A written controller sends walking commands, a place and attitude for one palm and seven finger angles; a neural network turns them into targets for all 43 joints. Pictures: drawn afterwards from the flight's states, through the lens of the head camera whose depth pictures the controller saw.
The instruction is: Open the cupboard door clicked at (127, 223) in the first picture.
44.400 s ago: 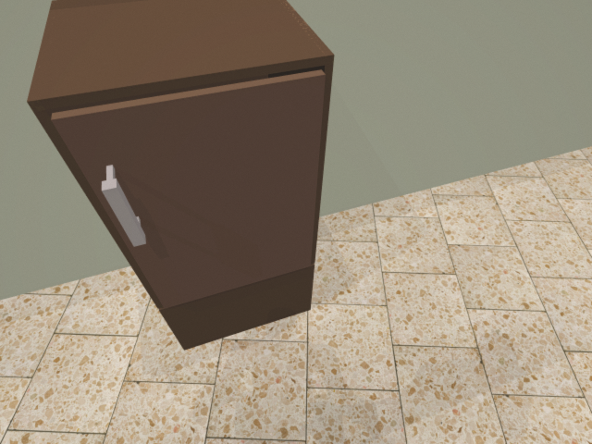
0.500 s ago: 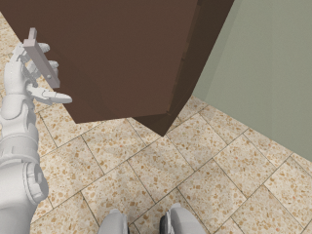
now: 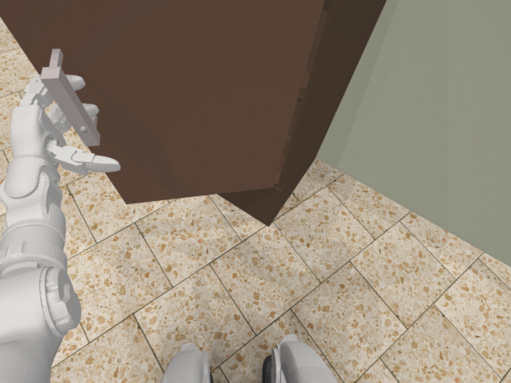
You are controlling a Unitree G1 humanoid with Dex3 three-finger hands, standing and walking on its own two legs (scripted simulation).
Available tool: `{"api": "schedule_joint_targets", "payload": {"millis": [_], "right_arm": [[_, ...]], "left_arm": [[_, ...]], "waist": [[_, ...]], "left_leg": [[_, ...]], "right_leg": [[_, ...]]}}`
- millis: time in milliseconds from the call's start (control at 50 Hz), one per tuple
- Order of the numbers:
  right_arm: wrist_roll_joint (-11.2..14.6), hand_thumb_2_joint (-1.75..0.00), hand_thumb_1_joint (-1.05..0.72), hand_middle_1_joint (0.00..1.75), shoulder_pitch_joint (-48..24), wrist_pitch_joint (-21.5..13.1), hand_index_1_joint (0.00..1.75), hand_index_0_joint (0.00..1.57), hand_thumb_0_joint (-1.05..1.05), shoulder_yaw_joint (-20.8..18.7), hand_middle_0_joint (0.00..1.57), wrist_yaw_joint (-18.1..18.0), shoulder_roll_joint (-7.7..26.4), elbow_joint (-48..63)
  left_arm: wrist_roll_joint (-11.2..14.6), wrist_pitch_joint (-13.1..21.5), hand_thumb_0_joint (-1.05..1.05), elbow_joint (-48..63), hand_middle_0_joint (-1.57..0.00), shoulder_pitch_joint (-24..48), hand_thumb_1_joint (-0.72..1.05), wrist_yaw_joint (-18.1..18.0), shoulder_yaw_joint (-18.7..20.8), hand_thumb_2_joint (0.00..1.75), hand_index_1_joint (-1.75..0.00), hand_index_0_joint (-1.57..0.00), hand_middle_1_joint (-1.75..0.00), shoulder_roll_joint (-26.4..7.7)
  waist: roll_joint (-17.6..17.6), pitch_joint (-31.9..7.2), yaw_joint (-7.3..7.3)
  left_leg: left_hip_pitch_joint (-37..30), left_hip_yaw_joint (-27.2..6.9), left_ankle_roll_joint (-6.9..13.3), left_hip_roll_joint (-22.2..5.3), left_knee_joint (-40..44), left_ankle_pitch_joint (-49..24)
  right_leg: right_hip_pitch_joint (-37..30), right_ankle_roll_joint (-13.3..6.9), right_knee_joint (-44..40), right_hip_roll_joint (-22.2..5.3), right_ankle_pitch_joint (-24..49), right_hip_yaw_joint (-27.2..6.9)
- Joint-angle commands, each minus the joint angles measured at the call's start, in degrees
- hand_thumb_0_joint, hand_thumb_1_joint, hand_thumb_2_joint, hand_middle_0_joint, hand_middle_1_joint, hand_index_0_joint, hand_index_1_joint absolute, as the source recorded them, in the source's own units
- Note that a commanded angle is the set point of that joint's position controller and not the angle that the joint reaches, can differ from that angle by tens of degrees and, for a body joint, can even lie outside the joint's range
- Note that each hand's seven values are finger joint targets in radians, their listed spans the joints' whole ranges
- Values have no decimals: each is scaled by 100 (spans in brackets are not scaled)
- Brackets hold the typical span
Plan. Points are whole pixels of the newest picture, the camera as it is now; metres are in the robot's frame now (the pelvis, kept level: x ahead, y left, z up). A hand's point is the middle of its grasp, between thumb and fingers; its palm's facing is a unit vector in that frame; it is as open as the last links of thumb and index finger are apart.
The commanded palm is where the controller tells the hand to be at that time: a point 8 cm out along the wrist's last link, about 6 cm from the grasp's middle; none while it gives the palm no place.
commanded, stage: close the thumb around the handle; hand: left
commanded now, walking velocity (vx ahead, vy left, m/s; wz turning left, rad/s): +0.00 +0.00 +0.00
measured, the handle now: (76, 101) +0.54 +0.26 +0.06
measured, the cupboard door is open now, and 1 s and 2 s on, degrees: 43 44 84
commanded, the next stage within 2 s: pull the door open along its arc in 0.74 s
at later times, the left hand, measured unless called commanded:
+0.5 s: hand (82, 128) +0.48 +0.23 +0.07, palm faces +0.10 -0.99 +0.00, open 8.3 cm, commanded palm +0.46 +0.27 +0.06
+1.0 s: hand (88, 131) +0.48 +0.23 +0.07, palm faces +0.12 -0.99 -0.01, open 5.9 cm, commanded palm +0.43 +0.27 +0.06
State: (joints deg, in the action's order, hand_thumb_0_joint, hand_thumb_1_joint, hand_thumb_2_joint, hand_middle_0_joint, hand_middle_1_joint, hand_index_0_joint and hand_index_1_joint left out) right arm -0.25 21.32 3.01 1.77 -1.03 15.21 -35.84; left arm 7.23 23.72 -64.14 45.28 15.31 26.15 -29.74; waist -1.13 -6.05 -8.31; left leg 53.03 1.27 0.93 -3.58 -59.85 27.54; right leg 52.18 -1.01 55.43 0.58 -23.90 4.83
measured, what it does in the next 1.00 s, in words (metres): stands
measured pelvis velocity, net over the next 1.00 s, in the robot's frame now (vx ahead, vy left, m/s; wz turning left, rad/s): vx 0.00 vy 0.00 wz -0.01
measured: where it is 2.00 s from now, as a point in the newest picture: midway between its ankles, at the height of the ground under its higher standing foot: outside the picture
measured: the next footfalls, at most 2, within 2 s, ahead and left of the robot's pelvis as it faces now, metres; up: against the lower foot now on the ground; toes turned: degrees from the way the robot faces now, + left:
none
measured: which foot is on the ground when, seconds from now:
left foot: down 0.00-1.00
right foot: down 0.00-1.00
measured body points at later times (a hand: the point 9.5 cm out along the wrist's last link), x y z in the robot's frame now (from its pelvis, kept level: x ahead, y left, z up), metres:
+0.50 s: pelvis +0.00 +0.01 +0.00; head +0.12 +0.03 +0.43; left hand +0.47 +0.29 +0.07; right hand +0.02 -0.26 -0.11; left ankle +0.00 +0.11 -0.67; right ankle +0.02 -0.11 -0.67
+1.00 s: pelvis +0.00 +0.00 +0.00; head +0.12 +0.02 +0.44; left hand +0.46 +0.28 +0.07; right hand +0.02 -0.26 -0.11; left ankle +0.00 +0.11 -0.67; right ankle +0.02 -0.11 -0.67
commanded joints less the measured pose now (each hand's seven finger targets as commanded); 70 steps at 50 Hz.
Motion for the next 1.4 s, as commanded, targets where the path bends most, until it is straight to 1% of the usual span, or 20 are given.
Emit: {"api": "schedule_joint_targets", "payload": {"millis": [0, 140, 200, 340, 460, 520, 580, 620, 700, 740, 840, 920, 980, 1040, 1180, 1220, 1240, 1260, 1320, 1380], "right_arm": [[-11, -90, -90, 30, 852, -112, 30, 20, 0, -355, 20, -89, 1021, 288], [-14, -90, -90, 30, 859, -122, 30, 20, 0, -348, 20, -93, 1058, 300], [-31, -90, -90, 30, 876, -128, 30, 20, 0, -361, 20, -83, 1052, 308], [-20, -90, -90, 30, 896, -89, 30, 20, 0, -384, 20, -42, 1051, 275], [-34, -90, -90, 30, 891, -80, 30, 20, 0, -386, 20, -35, 1042, 307], [-49, -90, -90, 30, 887, -104, 30, 20, 0, -391, 20, -11, 1008, 264], [-50, -90, -90, 30, 894, -99, 30, 20, 0, -378, 20, -29, 1053, 254], [-46, -90, -90, 30, 873, -93, 30, 20, 0, -378, 20, -24, 1026, 271], [-52, -90, -90, 30, 892, -70, 30, 20, 0, -395, 20, -16, 1034, 293], [-41, -90, -90, 30, 841, -78, 30, 20, 0, -398, 20, -6, 998, 300], [-31, -90, -90, 30, 839, -74, 30, 20, 0, -388, 20, -36, 1011, 265], [-28, -90, -90, 30, 782, -85, 30, 20, 0, -409, 20, -16, 985, 380], [-10, -90, -90, 30, 754, -80, 30, 20, 0, -424, 20, 11, 964, 484], [50, -90, -90, 30, 598, -74, 30, 20, 0, -438, 20, 29, 919, 625], [149, -90, -90, 30, 210, -169, 30, 20, 0, -475, 20, 80, 826, 942], [160, -90, -90, 30, 96, -207, 30, 20, 0, -486, 20, 92, 796, 979], [140, -90, -90, 30, -164, -275, 30, 20, 0, -496, 20, 92, 606, 1031], [97, -90, -90, 30, -209, -344, 30, 20, 0, -491, 20, 141, 591, 1031], [17, -90, -90, 30, -303, -421, 30, 20, 0, -500, 20, 233, 561, 989], [-122, -90, -90, 30, -465, -438, 30, 20, 0, -504, 20, 254, 477, 977]], "left_arm": [[45, 503, 0, 1239, -30, 2385, -50, -24, 144, 30, -120, -30, -120, -1589], [53, 403, 0, 1089, -32, 2408, -16, 16, 157, 44, -124, -32, -124, -1627], [48, 498, 0, 1409, -34, 2462, 0, 23, 184, 52, -125, -34, -125, -1664], [124, 362, 0, 1178, -36, 2065, 40, -34, 60, 68, -130, -36, -130, -1311], [54, 433, 0, 1403, -39, 2215, 73, -161, 96, 83, -133, -39, -133, -1405], [30, 515, 0, 1411, -40, 2293, 90, -201, -95, 90, -135, -40, -135, -1127], [21, 539, 0, 1268, -40, 2328, 90, -212, 47, 90, -135, -40, -135, -1359], [-20, 550, 0, 1334, -40, 2311, 90, -194, -27, 90, -135, -40, -135, -1286], [53, 542, 0, 1474, -40, 2041, 90, -197, 143, 90, -135, -40, -135, -1376], [78, 536, 0, 1613, -40, 2146, 90, -215, -28, 90, -135, -40, -135, -1164], [-26, 520, 0, 1352, -40, 2229, 90, -257, -3, 90, -135, -40, -135, -1289], [38, 561, 0, 1656, -40, 1614, 90, -189, -15, 90, -135, -40, -135, -1155], [163, 514, 0, 1909, -40, 1058, 90, -134, -24, 90, -135, -40, -135, -1037], [292, 423, 0, 2249, -40, 365, 90, -95, -125, 90, -135, -40, -135, -768], [600, 304, 0, 3454, -40, -1435, 90, -164, -419, 90, -135, -40, -135, -66], [666, 278, 0, 3703, -40, -1831, 90, -242, -460, 90, -135, -40, -135, 120], [1006, 246, 0, 4179, -40, -1846, 90, -1070, 192, 90, -135, -40, -135, 334], [852, 190, 0, 4273, -40, -2198, 90, -1495, -290, 90, -135, -40, -135, 854], [575, 159, 0, 4573, -40, -2806, 90, -2271, -513, 90, -135, -40, -135, 1239], [133, 195, 0, 5067, -40, -2631, 90, -3085, -840, 90, -135, -40, -135, 1579]], "waist": [[-666, -2554, -23], [-582, -2562, -52], [-993, -2936, 37], [-603, -2521, 13], [-618, -2532, 35], [-827, -2562, -10], [-548, -2419, -43], [-831, -2606, 13], [-810, -2844, 125], [-772, -2783, 62], [-593, -2386, 6], [-822, -2819, 199], [-549, -2868, 273], [-288, -2681, 374], [-274, -2253, 605], [2, -2103, 627], [24, -1977, 1087], [-153, -1931, 915], [187, -1699, 904], [217, -1789, 886]], "left_leg": [[-1525, -305, 70, 232, 610, -2074], [-1455, -321, 76, 227, 591, -1963], [-1896, -373, 25, 210, 583, -2351], [-1809, -387, 16, 184, 659, -2336], [-1866, -418, 5, 186, 693, -2360], [-2131, -455, -33, 165, 670, -2489], [-1846, -444, 8, 176, 671, -2245], [-2020, -439, -26, 188, 675, -2457], [-2197, -448, -48, 165, 653, -2814], [-2150, -416, -36, 175, 658, -2739], [-1788, -386, 9, 193, 689, -2262], [-2084, -330, -14, 209, 707, -2598], [-1983, -265, 25, 226, 743, -2724], [-1714, -149, 62, 258, 872, -2533], [-1753, -33, 69, 288, 1116, -2534], [-1659, -8, 62, 297, 1181, -2385], [-1468, -26, -9, 343, 1265, -2281], [-1618, 8, -35, 346, 1278, -2224], [-1564, -45, -71, 314, 1235, -2250], [-1553, -63, -73, 329, 1151, -2141]], "right_leg": [[-1350, 14, -489, 166, 1800, -379], [-1302, 26, -498, 168, 1684, -372], [-1212, -12, -420, 183, 1811, -315], [-1137, 3, -503, 210, 1748, -226], [-1130, -8, -489, 205, 1712, -229], [-888, -24, -463, 211, 1670, -188], [-1011, -17, -473, 214, 1610, -222], [-1029, -27, -442, 197, 1732, -224], [-1122, -25, -421, 208, 1907, -202], [-1164, -4, -451, 208, 1945, -217], [-1141, 4, -500, 191, 1745, -259], [-1359, -22, -474, 183, 1981, -267], [-1750, -21, -518, 199, 2275, -288], [-2110, 2, -616, 180, 2420, -318], [-2403, -29, -741, 158, 2535, -296], [-2486, -4, -769, 140, 2542, -279], [-2464, 4, -824, 121, 2313, -192], [-2361, 20, -810, 116, 2201, -171], [-2257, 6, -729, 78, 2150, -102], [-2255, -8, -643, 28, 2052, -157]]}}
